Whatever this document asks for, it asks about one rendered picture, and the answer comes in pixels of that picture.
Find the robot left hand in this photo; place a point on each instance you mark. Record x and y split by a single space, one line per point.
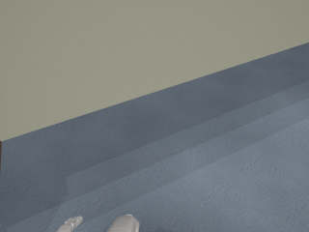
70 224

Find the robot left thigh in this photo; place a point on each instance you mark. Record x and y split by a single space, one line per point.
124 224

